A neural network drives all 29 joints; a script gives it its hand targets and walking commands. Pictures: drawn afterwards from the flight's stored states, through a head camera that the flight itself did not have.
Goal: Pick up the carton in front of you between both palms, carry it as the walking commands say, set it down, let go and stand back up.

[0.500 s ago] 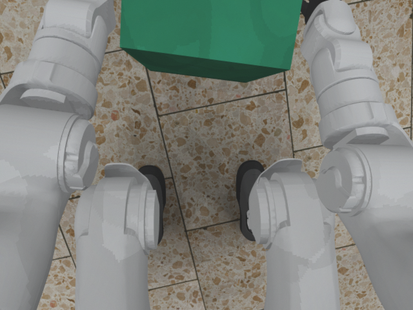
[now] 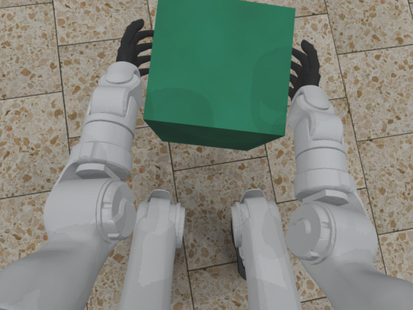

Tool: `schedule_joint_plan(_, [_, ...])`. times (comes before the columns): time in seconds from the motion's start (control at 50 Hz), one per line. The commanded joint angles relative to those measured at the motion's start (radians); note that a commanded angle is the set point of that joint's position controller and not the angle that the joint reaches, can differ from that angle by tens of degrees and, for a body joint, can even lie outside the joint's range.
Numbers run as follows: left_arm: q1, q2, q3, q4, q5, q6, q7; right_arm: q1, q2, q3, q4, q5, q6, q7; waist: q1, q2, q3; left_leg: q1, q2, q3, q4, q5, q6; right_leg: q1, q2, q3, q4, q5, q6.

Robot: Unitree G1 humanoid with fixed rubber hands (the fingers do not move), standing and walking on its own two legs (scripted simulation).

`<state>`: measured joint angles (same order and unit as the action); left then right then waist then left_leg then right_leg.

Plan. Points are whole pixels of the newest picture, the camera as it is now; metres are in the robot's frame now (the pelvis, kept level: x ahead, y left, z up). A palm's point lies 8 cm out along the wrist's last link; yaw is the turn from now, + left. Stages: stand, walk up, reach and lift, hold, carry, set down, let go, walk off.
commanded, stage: reach and lift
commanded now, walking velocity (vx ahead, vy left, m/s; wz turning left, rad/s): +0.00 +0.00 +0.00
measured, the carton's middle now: (214, 89) +0.52 -0.01 -0.14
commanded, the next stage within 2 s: none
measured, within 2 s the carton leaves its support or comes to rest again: neither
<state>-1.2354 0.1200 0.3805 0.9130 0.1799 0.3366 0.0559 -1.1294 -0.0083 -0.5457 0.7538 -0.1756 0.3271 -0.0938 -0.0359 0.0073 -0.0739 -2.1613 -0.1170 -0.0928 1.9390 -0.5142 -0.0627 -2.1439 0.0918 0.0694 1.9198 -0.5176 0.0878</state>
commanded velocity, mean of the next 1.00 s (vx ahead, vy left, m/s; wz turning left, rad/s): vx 0.00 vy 0.00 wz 0.00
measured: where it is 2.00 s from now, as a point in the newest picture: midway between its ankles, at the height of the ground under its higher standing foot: (202, 257)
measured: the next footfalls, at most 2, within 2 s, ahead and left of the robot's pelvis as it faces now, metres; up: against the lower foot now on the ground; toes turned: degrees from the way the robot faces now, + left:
none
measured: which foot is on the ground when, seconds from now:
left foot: down 0.00-1.00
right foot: down 0.00-1.00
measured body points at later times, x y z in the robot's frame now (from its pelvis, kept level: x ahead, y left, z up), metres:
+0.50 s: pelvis +0.03 +0.00 +0.12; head +0.24 +0.01 +0.51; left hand +0.50 +0.14 +0.06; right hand +0.49 -0.16 +0.06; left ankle +0.12 +0.13 -0.41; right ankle +0.12 -0.14 -0.41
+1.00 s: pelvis +0.08 +0.00 +0.26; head +0.18 +0.00 +0.70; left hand +0.45 +0.15 +0.22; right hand +0.44 -0.16 +0.22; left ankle +0.11 +0.13 -0.41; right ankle +0.12 -0.14 -0.41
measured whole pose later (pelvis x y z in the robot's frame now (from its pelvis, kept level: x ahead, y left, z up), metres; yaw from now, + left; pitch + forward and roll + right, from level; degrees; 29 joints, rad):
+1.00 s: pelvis +0.08 +0.00 +0.26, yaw +1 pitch +23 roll +0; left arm -0.49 -0.10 0.33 0.61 0.20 0.33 0.05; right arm -0.48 0.12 -0.37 0.58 -0.19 0.32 -0.05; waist -0.02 0.00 -0.20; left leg -1.01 -0.08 -0.14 1.03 -0.41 -0.03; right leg -1.00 0.08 0.12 1.02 -0.41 0.04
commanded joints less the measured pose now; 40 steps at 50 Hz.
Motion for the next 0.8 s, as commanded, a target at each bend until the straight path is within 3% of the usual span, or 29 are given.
schedule_joint_plan(0.0, [-0.568, -1.053, -0.304, -0.012, -0.076, -0.024, -0.242, -0.705, 0.963, 0.439, 0.016, 0.084, 0.005, 0.269, -0.018, 0.049, -0.941, 0.536, -0.058, 0.171, -0.258, 0.058, 0.053, 0.490, 0.075, -0.185, -0.232, 0.090, -0.052])
schedule_joint_plan(0.1, [-0.566, -1.088, -0.330, -0.064, -0.079, -0.011, -0.247, -0.696, 1.015, 0.488, -0.019, 0.099, 0.021, 0.279, -0.005, 0.032, -1.065, 0.644, -0.058, 0.173, -0.324, 0.078, 0.052, 0.594, 0.078, -0.180, -0.300, 0.106, -0.046])
schedule_joint_plan(0.28, [-0.454, -1.197, -0.480, -0.198, -0.149, 0.023, -0.263, -0.569, 1.114, 0.638, -0.108, 0.165, 0.054, 0.295, 0.001, 0.026, -1.198, 0.849, -0.063, 0.166, -0.424, 0.207, 0.033, 0.803, 0.084, -0.168, -0.406, 0.225, -0.039])
schedule_joint_plan(0.42, [-0.319, -1.240, -0.547, -0.234, -0.172, 0.019, -0.257, -0.414, 1.140, 0.692, -0.117, 0.179, 0.046, 0.291, -0.001, 0.035, -1.100, 0.952, -0.064, 0.146, -0.528, 0.237, 0.025, 0.907, 0.086, -0.144, -0.506, 0.255, -0.042])
schedule_joint_plan(0.78, [0.028, -1.283, -0.575, -0.247, -0.129, -0.030, -0.241, -0.060, 1.176, 0.723, -0.094, 0.130, -0.005, 0.289, 0.010, 0.015, -0.820, 1.298, -0.040, 0.063, -0.875, 0.289, 0.040, 1.262, 0.067, -0.066, -0.851, 0.297, -0.059])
